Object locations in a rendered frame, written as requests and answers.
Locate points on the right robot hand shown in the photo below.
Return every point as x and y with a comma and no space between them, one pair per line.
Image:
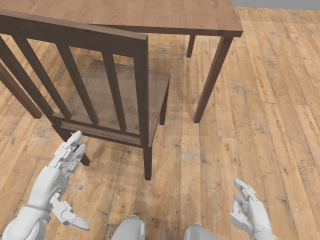
254,217

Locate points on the left robot shin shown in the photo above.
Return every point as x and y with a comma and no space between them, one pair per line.
133,217

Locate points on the left robot forearm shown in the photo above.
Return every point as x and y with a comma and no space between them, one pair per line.
30,224

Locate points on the left robot hand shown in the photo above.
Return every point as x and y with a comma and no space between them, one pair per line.
55,176

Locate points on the table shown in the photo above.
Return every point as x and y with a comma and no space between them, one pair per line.
177,17

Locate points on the chair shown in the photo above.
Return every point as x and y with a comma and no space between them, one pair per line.
111,101

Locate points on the robot left thigh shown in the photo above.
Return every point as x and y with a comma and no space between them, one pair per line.
130,229

